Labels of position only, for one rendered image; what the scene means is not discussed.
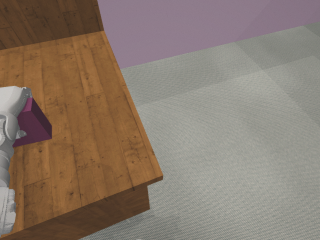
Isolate robot left upper arm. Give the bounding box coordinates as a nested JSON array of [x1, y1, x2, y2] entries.
[[0, 187, 16, 237]]

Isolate table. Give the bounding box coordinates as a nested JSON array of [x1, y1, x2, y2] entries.
[[0, 0, 164, 240]]

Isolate left robot forearm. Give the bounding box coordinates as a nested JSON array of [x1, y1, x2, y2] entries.
[[0, 111, 18, 188]]

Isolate left robot hand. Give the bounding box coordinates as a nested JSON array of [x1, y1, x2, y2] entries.
[[0, 86, 33, 139]]

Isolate sponge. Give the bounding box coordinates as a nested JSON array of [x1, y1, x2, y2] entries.
[[12, 97, 52, 147]]

